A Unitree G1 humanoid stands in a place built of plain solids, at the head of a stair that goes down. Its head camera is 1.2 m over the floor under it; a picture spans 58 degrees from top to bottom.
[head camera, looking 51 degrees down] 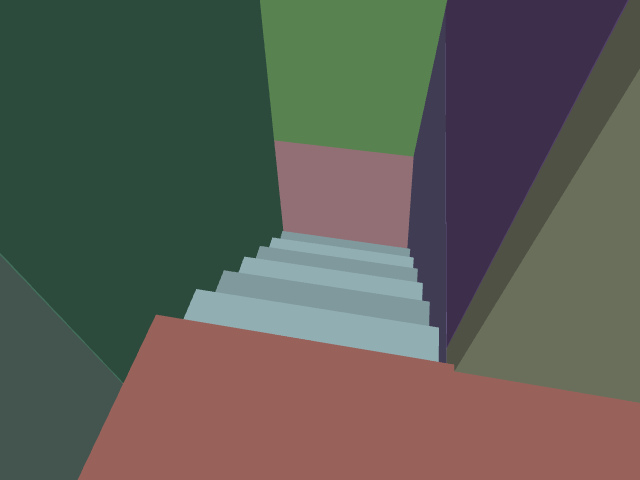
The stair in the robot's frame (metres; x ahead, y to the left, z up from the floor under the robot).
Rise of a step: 0.19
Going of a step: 0.23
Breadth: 0.91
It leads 10 degrees to the right of straight ahead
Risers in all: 7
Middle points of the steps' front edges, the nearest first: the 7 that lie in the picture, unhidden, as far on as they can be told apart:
0.59 0.07 0.00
0.81 0.02 -0.19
1.03 -0.02 -0.39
1.26 -0.06 -0.58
1.48 -0.10 -0.78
1.70 -0.14 -0.97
1.92 -0.18 -1.17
